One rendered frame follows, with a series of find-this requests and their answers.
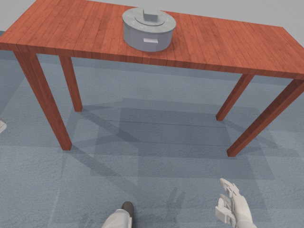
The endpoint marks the knob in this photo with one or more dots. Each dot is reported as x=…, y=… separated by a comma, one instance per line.
x=150, y=13

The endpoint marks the table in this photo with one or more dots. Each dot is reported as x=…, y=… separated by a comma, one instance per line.
x=91, y=29

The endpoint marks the robot left thigh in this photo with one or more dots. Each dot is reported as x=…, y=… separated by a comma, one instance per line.
x=118, y=220

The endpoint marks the right robot hand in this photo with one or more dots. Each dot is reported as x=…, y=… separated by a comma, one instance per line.
x=236, y=209

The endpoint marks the lid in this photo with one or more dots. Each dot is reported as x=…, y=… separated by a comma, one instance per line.
x=133, y=18

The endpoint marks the pot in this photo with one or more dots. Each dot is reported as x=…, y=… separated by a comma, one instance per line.
x=146, y=42

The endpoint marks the left robot shin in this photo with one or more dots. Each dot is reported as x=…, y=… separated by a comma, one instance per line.
x=122, y=211

